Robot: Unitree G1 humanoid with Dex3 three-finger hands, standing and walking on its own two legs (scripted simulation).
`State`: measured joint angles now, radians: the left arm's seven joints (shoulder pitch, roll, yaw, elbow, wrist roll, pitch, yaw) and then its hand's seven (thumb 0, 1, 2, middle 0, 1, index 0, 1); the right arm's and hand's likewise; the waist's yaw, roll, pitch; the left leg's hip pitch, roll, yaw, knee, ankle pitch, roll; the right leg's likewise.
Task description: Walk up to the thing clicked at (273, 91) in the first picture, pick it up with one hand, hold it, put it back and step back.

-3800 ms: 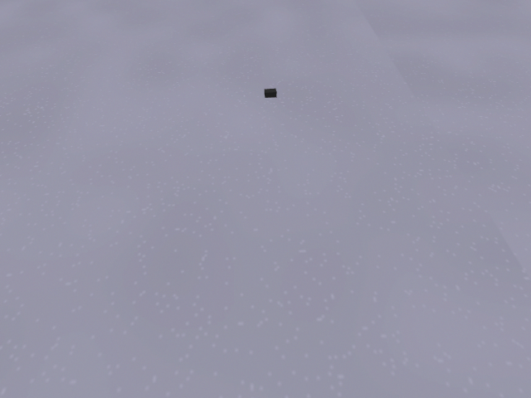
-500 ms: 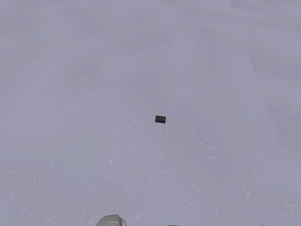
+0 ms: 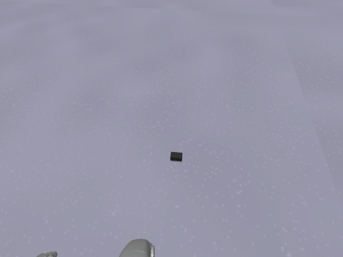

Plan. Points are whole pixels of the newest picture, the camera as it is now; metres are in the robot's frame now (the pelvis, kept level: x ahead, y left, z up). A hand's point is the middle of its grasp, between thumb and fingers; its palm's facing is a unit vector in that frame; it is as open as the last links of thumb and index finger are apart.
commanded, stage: walk up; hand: left
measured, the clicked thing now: (176, 156) +0.82 +0.05 -0.74
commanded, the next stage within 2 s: none
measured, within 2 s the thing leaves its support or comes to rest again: neither
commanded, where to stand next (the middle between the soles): +0.48 -0.21 m, yaw +4 degrees
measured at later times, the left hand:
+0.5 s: hand (116, 220) +0.22 +0.18 -0.14, palm faces -0.05 -0.94 -0.34, open 7.3 cm
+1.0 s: hand (153, 196) +0.31 +0.09 -0.16, palm faces +0.00 -0.95 -0.30, open 7.4 cm
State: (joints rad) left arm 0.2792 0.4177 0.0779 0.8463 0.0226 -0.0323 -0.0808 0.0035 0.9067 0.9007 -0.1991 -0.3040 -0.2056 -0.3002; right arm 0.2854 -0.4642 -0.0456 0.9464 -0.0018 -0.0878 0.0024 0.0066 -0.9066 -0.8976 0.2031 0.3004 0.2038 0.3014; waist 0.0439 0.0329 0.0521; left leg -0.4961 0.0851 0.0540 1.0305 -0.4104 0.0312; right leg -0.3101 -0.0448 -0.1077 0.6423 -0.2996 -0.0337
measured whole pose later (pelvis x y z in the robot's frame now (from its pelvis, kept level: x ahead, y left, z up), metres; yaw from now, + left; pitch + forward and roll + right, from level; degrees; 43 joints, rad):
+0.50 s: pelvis +0.15 -0.10 -0.01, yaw -1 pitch -4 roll +1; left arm 0.28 0.46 0.09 0.86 0.03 0.01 -0.12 0.01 0.91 0.90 -0.20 -0.30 -0.21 -0.30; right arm 0.35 -0.49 -0.07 0.91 -0.02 -0.10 0.01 0.00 -0.90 -0.90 0.21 0.30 0.21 0.30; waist -0.01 -0.05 0.04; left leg -0.26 0.13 0.09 0.67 -0.34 0.00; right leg -0.47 -0.13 0.00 0.76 -0.30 0.00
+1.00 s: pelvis +0.30 -0.17 +0.00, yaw +3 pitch -3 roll +1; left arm 0.33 0.42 0.03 0.89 0.02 0.01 -0.05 0.01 0.91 0.90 -0.20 -0.30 -0.21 -0.30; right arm 0.30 -0.40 -0.05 0.87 0.00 -0.11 0.01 0.00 -0.90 -0.90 0.21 0.30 0.21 0.30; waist 0.01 -0.07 0.08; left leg -0.35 0.00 0.10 0.66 -0.27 0.05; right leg -0.41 -0.02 -0.01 1.08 -0.45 -0.03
